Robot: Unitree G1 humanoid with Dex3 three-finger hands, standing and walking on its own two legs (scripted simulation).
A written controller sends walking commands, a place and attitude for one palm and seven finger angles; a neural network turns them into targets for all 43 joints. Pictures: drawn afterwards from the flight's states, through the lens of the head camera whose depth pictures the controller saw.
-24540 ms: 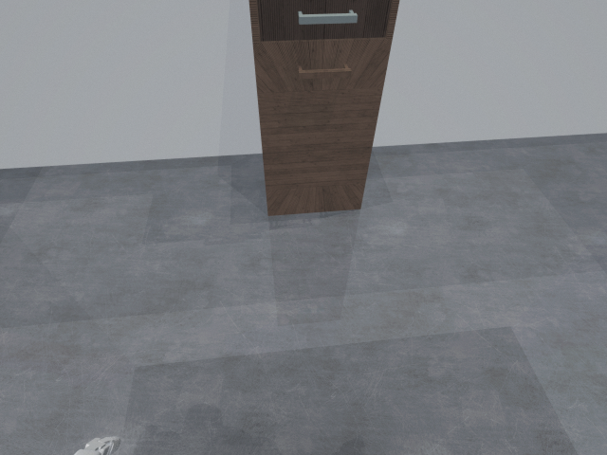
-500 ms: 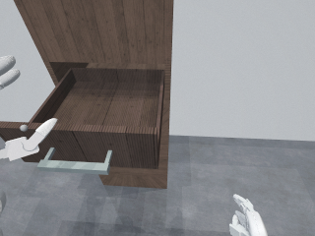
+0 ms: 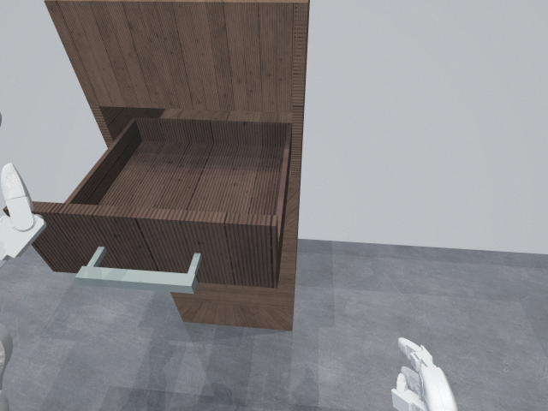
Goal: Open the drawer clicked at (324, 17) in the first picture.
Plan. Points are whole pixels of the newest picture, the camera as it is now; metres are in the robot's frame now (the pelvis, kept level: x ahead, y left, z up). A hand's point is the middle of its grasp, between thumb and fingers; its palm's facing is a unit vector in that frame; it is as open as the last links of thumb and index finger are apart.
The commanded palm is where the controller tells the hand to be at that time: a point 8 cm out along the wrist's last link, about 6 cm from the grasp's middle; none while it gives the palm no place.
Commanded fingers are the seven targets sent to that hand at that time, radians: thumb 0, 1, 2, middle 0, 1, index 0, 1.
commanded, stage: step back with the hand held close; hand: left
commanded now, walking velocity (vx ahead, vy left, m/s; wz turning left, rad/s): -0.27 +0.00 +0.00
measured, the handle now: (142, 268) +0.27 +0.24 +0.08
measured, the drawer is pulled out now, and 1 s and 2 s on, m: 0.30 0.30 0.30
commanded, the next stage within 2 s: stop stepping back and stand still in 1.16 s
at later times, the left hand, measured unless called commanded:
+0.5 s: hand (0, 276) +0.13 +0.24 +0.26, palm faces +0.55 -0.69 -0.47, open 7.4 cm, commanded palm +0.07 +0.29 +0.27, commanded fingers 0.00 0.90 0.90 -0.20 -0.30 -0.20 -0.30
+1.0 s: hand out of the picture +0.06 +0.24 +0.28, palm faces +0.61 -0.72 -0.34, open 7.5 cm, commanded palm -0.01 +0.27 +0.27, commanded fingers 0.00 0.90 0.90 -0.20 -0.30 -0.20 -0.30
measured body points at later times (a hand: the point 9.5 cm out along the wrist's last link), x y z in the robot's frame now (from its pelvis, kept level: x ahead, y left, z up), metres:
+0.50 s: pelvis -0.06 +0.01 -0.02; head -0.04 +0.02 +0.43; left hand +0.10 +0.28 +0.28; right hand +0.11 -0.23 -0.10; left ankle -0.02 +0.11 -0.74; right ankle +0.03 -0.12 -0.74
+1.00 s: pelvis -0.14 -0.01 -0.03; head -0.13 +0.01 +0.42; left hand +0.02 +0.27 +0.29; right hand +0.02 -0.23 -0.10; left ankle -0.02 +0.11 -0.74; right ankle -0.14 -0.13 -0.74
